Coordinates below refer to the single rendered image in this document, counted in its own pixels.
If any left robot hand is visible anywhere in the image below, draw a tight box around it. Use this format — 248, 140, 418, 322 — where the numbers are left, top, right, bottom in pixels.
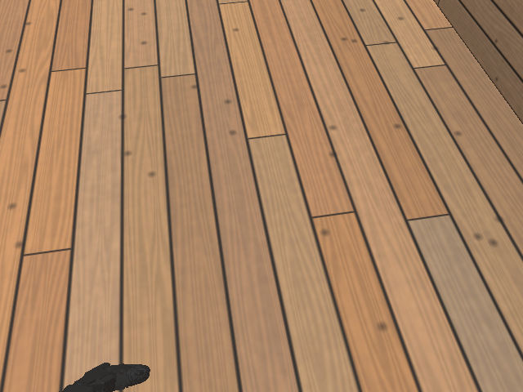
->
59, 363, 150, 392

